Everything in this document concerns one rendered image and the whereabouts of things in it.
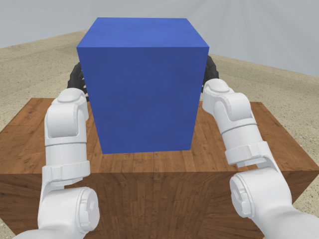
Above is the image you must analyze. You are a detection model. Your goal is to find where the carton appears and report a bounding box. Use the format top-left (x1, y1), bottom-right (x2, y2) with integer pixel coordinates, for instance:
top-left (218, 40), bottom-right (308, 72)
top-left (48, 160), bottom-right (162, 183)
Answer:
top-left (76, 17), bottom-right (209, 154)

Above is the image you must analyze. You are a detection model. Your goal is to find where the robot right upper arm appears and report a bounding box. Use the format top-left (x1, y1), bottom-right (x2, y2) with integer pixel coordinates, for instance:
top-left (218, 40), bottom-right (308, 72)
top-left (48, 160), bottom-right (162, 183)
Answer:
top-left (230, 166), bottom-right (319, 239)

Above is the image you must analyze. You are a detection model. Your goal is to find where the robot left hand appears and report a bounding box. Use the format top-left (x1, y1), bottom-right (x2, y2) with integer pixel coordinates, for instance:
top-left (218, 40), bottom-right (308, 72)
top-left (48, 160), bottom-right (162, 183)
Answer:
top-left (67, 62), bottom-right (89, 102)

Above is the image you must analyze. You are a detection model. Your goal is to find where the robot right hand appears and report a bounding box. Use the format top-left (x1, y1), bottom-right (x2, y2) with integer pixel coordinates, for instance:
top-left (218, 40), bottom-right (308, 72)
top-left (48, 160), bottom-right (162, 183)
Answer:
top-left (201, 55), bottom-right (219, 93)

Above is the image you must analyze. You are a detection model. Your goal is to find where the pedestal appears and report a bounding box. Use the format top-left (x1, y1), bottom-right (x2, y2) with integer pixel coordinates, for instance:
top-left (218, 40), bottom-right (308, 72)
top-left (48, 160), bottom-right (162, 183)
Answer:
top-left (0, 98), bottom-right (319, 239)

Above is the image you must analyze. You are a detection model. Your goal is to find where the robot right forearm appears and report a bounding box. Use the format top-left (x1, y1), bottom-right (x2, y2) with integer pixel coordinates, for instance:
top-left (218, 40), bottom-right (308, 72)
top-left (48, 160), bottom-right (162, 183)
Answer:
top-left (202, 79), bottom-right (292, 203)

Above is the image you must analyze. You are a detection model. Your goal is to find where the robot left upper arm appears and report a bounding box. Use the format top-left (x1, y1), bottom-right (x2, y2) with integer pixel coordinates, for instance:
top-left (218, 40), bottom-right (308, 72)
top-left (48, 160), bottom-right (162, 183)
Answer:
top-left (12, 187), bottom-right (100, 239)

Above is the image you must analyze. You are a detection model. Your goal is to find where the robot left forearm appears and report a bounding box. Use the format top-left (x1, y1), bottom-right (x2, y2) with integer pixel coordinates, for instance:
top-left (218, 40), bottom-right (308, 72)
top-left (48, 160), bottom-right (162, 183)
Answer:
top-left (38, 88), bottom-right (90, 227)

